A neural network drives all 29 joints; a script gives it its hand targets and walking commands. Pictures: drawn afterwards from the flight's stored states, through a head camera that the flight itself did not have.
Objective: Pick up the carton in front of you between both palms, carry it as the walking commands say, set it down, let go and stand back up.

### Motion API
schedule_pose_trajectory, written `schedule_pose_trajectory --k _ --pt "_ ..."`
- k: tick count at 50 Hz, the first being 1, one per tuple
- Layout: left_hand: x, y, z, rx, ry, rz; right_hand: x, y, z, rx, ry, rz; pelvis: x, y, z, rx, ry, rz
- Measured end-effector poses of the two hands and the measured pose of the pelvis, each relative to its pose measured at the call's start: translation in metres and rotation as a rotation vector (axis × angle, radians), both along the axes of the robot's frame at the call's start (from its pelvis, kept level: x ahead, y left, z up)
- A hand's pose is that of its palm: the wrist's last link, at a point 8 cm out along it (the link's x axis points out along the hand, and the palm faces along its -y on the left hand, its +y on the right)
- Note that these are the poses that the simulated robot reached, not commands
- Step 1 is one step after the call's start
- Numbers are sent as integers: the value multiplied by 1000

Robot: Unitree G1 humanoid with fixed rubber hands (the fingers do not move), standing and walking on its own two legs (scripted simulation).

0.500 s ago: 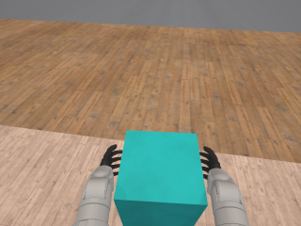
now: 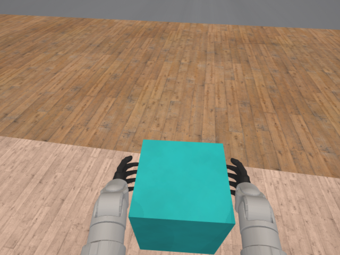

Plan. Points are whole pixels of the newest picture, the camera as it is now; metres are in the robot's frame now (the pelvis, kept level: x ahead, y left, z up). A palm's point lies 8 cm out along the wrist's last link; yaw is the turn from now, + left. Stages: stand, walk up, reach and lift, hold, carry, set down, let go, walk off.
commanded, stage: reach and lift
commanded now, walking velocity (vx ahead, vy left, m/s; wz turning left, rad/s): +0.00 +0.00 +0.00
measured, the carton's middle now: (179, 198) +0.31 +0.00 -0.05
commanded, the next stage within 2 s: hold in 0.42 s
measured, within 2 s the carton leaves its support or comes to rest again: neither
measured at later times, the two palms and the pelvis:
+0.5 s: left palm (119, 182) +0.29 +0.15 +0.04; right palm (243, 185) +0.30 -0.15 +0.04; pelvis +0.01 +0.00 +0.00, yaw +0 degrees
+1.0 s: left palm (118, 181) +0.29 +0.15 +0.05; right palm (245, 184) +0.29 -0.15 +0.05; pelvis +0.00 +0.00 +0.00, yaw +0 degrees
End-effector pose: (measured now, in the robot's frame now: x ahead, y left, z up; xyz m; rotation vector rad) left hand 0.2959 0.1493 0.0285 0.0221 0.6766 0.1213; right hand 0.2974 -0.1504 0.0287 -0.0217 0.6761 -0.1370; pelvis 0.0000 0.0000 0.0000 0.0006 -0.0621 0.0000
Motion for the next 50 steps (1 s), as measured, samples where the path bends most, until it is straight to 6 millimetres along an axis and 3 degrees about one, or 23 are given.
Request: schedule_pose_trajectory --k 18,30,50 --pt "1 0 7 17 5 -9 2 0 7 -17 5 14 13 -1 4 0 -15 1" --pt "-4 0 25 11 -30 -4 -3 0 25 -11 -31 9 10 -1 5 0 -43 3" --pt "-7 0 25 0 -16 4 -6 0 25 1 -16 -1 -2 0 3 0 -59 2"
